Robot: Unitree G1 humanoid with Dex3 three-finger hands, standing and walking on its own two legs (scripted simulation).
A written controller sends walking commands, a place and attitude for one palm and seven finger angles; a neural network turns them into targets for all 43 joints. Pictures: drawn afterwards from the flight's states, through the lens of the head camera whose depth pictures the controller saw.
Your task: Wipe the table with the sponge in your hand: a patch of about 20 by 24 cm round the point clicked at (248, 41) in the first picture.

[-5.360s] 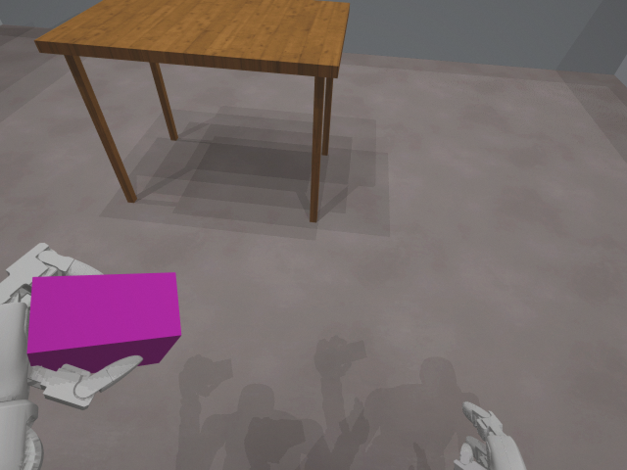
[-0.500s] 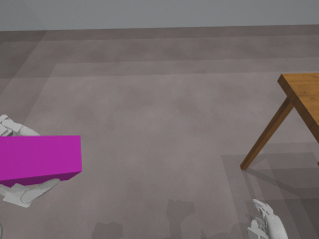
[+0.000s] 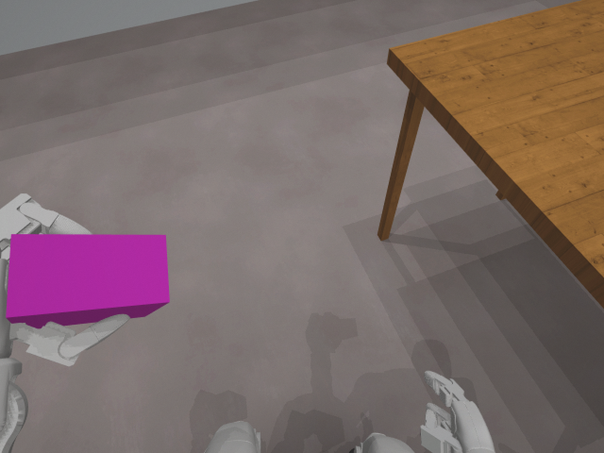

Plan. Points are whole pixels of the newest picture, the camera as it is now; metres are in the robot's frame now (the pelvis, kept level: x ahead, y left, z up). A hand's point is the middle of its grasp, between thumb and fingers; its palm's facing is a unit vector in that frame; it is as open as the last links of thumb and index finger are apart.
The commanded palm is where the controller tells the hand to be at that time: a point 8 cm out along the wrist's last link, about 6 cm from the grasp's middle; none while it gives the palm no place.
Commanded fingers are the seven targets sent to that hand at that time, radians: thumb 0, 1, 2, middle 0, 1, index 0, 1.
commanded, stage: turn to face it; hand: left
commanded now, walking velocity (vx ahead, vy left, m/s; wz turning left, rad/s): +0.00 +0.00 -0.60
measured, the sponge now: (112, 282) +0.25 +0.20 +0.15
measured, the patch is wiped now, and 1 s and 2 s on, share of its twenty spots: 0.00 0.00 0.00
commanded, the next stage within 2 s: none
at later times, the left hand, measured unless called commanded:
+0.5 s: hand (165, 310) +0.21 +0.13 +0.18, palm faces +0.14 -0.89 -0.43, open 10.4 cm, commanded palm +0.18 +0.18 +0.20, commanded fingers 0.00 0.10 1.30 -1.20 -1.60 -1.20 -1.60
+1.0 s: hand (323, 374) +0.17 +0.00 +0.19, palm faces -0.14 -0.87 -0.46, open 10.4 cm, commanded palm +0.15 +0.06 +0.20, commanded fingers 0.00 0.10 1.30 -1.20 -1.60 -1.20 -1.60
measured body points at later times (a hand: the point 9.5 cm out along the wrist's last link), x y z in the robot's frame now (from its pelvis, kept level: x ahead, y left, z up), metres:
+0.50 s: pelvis -0.06 -0.03 +0.01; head -0.04 -0.05 +0.46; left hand +0.20 +0.17 +0.21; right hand +0.06 -0.27 -0.08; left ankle +0.00 +0.13 -0.72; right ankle -0.08 -0.14 -0.69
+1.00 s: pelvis -0.14 -0.08 +0.02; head -0.12 -0.11 +0.47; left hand +0.17 +0.04 +0.21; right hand -0.14 -0.40 -0.07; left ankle -0.07 +0.07 -0.69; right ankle -0.10 -0.15 -0.72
